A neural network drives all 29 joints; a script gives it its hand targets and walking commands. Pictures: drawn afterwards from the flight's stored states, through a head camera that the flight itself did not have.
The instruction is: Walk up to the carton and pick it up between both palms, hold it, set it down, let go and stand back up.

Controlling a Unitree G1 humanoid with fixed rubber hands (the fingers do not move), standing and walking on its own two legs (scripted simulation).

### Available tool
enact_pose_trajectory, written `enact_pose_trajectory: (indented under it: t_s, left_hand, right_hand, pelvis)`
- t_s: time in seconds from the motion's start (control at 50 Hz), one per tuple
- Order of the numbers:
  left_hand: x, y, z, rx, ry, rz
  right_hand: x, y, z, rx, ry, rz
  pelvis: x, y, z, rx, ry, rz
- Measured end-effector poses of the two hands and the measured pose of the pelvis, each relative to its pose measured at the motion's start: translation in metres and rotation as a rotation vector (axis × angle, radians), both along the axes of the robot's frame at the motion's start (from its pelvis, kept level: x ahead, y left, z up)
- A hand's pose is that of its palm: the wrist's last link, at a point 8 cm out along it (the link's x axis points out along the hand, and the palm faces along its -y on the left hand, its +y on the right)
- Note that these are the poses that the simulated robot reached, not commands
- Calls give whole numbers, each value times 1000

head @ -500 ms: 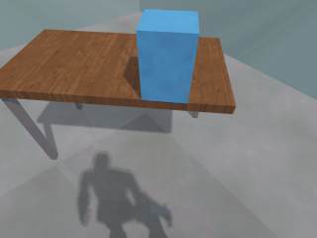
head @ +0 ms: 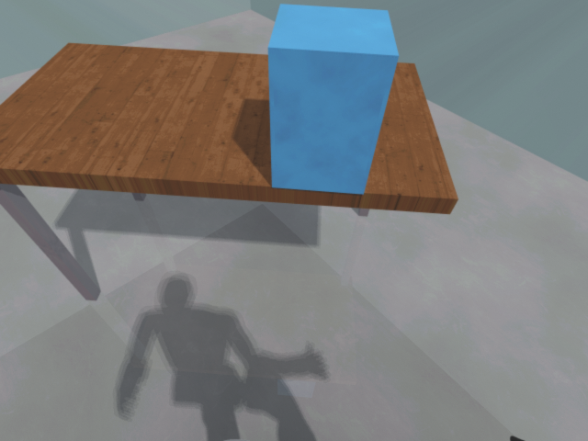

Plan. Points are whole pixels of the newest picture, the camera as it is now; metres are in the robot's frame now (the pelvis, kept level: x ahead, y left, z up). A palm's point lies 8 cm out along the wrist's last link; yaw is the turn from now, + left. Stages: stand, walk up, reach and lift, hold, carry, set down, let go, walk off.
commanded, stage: walk up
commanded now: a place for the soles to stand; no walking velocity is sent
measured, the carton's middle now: (325, 106) +0.71 -0.01 +0.08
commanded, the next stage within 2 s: none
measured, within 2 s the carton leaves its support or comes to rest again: neither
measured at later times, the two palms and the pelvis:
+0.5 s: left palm (156, 299) +0.34 +0.26 -0.07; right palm out of the picture +0.16 -0.32 -0.12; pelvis +0.17 -0.02 -0.02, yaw -6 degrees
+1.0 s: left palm (147, 272) +0.42 +0.31 -0.11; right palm (472, 276) +0.43 -0.30 -0.08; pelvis +0.30 +0.00 -0.03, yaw -4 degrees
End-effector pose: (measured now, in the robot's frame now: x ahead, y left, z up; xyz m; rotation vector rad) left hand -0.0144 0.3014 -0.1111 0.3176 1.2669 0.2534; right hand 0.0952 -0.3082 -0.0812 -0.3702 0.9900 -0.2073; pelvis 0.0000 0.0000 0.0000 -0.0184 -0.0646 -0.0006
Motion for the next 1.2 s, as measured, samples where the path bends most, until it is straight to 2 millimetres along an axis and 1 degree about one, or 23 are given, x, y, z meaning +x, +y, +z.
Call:
enact_pose_trajectory:
  t_s: [0.04, 0.08, 0.14, 0.2, 0.26, 0.32, 0.38, 0.42, 0.46, 0.48, 0.52, 0.58, 0.64, 0.7, 0.74, 0.8, 0.84, 0.88, 0.94, 0.98, 1.02, 1.1, 1.2]
  left_hand:
    - [20, 15, -6, 8, -3, -15]
    - [48, 23, -5, 6, -28, -38]
    - [97, 27, 6, -3, -101, -108]
    - [146, 25, 16, -13, -166, -182]
    - [193, 16, 23, -20, -214, -242]
    - [240, 1, 29, -22, -255, -299]
    - [288, -18, 34, -12, -302, -352]
    - [318, -30, 35, 5, -344, -376]
    - [342, -39, 36, 24, -387, -389]
    - [349, -41, 38, 33, -405, -386]
    - [357, -42, 41, 50, -419, -366]
    - [356, -36, 49, 73, -391, -335]
    - [351, -21, 53, 95, -339, -306]
    - [351, -1, 53, 114, -311, -269]
    - [358, 13, 49, 114, -309, -245]
    - [377, 31, 30, 100, -308, -215]
    - [389, 34, 18, 76, -290, -188]
    - [402, 32, 9, 58, -263, -190]
    - [420, 24, 1, 40, -244, -216]
    - [429, 16, -2, 31, -240, -232]
    - [434, 6, -3, 15, -230, -239]
    - [448, -8, 2, -15, -226, -245]
    - [466, -11, 11, -7, -233, -239]
  right_hand:
    - [3, 5, 1, -26, -16, 0]
    - [-1, 9, 4, -35, -7, -30]
    - [-4, 16, 12, -35, 4, -69]
    - [-3, 19, 19, -29, 4, -88]
    - [0, 16, 20, -26, 11, -107]
    - [7, 8, 14, -19, 27, -128]
    - [17, -3, 0, -3, 53, -155]
    - [26, -12, -14, 11, 81, -163]
    - [40, -16, -28, 32, 113, -164]
    - [49, -17, -33, 43, 125, -158]
    - [75, -17, -36, 53, 128, -130]
    - [125, -16, -31, 60, 65, -81]
    - [173, -11, -24, 63, 12, -24]
    - [216, -4, -15, 56, -19, 32]
    - [242, 2, -11, 42, -42, 51]
    - [273, 7, -11, -3, -71, 51]
    - [289, 12, -10, -23, -87, 48]
    - [303, 17, -4, -30, -117, 42]
    - [319, 19, 3, -33, -145, 48]
    - [328, 14, 4, -29, -145, 46]
    - [334, 9, 3, -23, -128, 37]
    - [344, -1, 2, -24, -88, 25]
    - [352, -14, -4, -39, -50, 10]
  pelvis:
    - [10, 8, -6, 29, -10, -18]
    - [22, 12, -5, 34, -11, -30]
    - [40, 14, 2, 27, -20, -45]
    - [59, 14, 7, 30, -21, -55]
    - [79, 11, 7, 39, -21, -71]
    - [101, 8, 3, 47, -21, -91]
    - [126, 0, -5, 48, -19, -106]
    - [144, -8, -13, 26, -16, -108]
    - [158, -14, -21, -1, -16, -97]
    - [163, -17, -22, 3, -17, -96]
    - [175, -18, -22, 12, -21, -102]
    - [192, -14, -16, 10, -28, -98]
    - [210, -9, -11, 12, -32, -87]
    - [230, -2, -10, 12, -35, -69]
    - [245, 4, -13, 14, -37, -62]
    - [268, 14, -25, 33, -42, -57]
    - [279, 17, -29, 47, -41, -64]
    - [287, 16, -29, 48, -38, -69]
    - [295, 9, -27, 52, -29, -74]
    - [301, 4, -27, 47, -26, -76]
    - [307, 1, -24, 19, -25, -61]
    - [320, -2, -17, 28, -8, -59]
    - [328, -4, -13, 23, 0, -57]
